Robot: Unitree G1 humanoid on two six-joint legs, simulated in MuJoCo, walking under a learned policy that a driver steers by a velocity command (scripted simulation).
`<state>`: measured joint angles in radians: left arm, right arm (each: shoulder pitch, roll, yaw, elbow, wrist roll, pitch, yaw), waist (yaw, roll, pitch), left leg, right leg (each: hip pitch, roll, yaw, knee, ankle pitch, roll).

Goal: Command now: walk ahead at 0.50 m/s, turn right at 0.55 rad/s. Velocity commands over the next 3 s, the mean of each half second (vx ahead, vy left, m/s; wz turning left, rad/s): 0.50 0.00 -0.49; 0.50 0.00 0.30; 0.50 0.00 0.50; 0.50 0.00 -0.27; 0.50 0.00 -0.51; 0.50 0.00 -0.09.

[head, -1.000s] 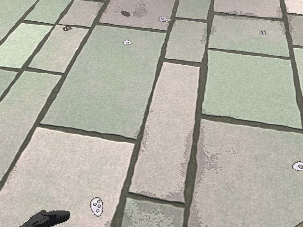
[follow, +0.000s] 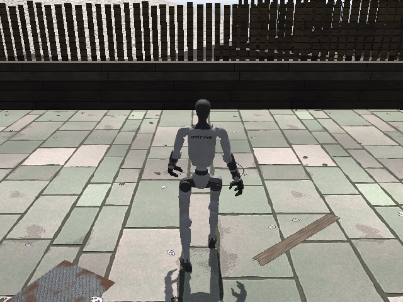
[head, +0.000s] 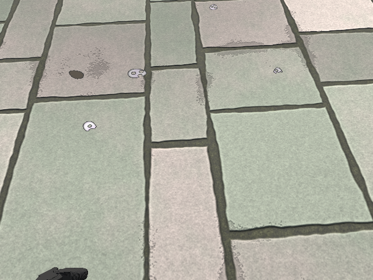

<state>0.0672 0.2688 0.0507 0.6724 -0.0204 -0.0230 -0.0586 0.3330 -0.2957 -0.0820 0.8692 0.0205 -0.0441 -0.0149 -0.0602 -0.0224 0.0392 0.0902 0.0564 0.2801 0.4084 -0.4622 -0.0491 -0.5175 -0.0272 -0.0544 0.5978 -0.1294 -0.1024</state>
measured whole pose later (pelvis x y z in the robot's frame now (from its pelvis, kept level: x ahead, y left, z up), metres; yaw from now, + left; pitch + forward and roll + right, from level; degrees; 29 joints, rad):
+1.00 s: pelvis +0.55 -0.06 +0.01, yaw -2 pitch +2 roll -1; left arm 0.03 0.25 0.04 0.63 0.00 -0.12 -0.01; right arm 0.42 -0.30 -0.07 0.81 0.03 -0.03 -0.02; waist -0.09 0.02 0.00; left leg -0.17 -0.07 -0.20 0.71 -0.47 0.03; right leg -0.41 0.04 0.04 0.49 -0.13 -0.01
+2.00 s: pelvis +1.08 +0.02 +0.00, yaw +2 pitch +2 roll +2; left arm 0.09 0.26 0.04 0.71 -0.02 -0.04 -0.06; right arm 0.33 -0.29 -0.07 0.84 0.01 -0.04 -0.02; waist -0.05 -0.02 0.03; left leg 0.11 0.01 0.25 0.37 -0.47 -0.02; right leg -0.53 -0.02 -0.06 0.59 -0.10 -0.10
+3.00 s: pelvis +1.63 -0.05 +0.01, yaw -15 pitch +3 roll +1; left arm 0.01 0.25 0.03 0.63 0.00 -0.09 -0.03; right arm 0.43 -0.30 -0.05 0.89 0.02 -0.05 0.00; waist -0.10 0.00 0.02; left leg -0.03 0.01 -0.03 0.48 -0.43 0.00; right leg -0.47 -0.01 0.00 0.50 -0.07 -0.03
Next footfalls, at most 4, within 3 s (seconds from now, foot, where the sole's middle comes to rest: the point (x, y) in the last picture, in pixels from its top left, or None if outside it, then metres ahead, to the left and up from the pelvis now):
0.48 left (169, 277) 0.47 0.07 -0.75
0.96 right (237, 219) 0.66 -0.19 -0.75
1.46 left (155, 168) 0.92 0.12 -0.75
2.00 right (191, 107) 1.25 -0.06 -0.75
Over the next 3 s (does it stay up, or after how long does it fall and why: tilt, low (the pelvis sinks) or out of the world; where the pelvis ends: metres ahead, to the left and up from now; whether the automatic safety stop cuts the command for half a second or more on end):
stays up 1.63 -0.05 0.01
